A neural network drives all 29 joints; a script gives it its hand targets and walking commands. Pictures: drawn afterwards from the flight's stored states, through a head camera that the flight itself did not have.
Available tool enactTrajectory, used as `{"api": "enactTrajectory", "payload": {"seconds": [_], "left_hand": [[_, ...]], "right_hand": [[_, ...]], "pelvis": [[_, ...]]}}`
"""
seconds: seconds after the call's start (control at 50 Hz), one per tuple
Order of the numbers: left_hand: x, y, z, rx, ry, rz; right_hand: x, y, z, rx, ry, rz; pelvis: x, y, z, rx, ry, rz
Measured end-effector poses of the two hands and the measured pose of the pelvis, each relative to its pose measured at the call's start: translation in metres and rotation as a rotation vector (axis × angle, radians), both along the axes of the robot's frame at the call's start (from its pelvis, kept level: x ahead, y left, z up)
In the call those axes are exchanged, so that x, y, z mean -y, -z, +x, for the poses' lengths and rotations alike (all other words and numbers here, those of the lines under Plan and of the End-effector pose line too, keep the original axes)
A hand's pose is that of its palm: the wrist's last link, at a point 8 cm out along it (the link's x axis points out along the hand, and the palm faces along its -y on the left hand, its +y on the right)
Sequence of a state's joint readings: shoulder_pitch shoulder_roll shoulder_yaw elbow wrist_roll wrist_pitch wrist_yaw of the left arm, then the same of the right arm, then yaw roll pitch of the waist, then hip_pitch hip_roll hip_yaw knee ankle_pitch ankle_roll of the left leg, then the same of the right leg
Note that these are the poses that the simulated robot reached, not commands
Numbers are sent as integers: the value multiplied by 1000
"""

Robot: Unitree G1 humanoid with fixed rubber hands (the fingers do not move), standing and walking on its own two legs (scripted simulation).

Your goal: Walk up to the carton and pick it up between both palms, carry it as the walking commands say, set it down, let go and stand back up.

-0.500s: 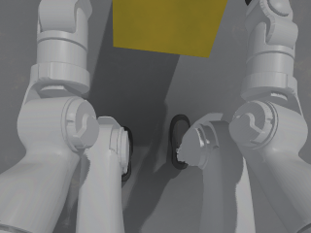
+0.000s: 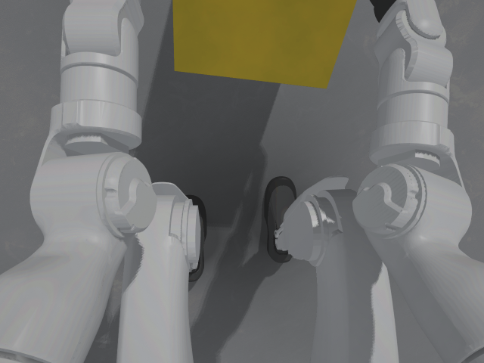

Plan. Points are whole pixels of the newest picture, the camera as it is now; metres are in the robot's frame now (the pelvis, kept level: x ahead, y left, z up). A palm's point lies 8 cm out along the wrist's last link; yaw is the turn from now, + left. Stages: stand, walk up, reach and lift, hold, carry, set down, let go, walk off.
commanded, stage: set down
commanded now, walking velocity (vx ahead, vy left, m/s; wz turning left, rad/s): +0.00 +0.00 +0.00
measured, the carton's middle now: out of the picture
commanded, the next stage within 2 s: none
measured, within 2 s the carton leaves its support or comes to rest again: rests again in 1.30 s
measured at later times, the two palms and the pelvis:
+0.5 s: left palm out of the picture +0.57 +0.14 -0.16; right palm (387, 3) +0.54 -0.18 -0.17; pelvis +0.00 +0.00 -0.01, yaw +0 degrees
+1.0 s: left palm out of the picture +0.55 +0.14 -0.19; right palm (378, 12) +0.53 -0.17 -0.19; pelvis +0.00 +0.00 -0.01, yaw +0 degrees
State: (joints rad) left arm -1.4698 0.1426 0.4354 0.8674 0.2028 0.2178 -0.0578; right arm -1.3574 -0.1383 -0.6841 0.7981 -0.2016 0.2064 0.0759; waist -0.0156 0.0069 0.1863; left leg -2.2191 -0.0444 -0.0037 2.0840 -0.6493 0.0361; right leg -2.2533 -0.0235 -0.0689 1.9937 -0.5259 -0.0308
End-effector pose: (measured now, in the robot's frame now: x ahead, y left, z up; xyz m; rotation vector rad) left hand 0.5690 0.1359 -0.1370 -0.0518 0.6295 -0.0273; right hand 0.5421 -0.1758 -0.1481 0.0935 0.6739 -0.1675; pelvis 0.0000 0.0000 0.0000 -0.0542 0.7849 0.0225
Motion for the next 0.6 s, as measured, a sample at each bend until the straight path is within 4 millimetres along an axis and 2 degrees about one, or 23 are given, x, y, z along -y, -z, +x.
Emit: {"api": "enactTrajectory", "payload": {"seconds": [0.6], "left_hand": [[0,25,-2,1,-6,2]], "right_hand": [[-1,23,-1,-11,-9,-10]], "pelvis": [[0,7,1,-21,1,-2]]}}
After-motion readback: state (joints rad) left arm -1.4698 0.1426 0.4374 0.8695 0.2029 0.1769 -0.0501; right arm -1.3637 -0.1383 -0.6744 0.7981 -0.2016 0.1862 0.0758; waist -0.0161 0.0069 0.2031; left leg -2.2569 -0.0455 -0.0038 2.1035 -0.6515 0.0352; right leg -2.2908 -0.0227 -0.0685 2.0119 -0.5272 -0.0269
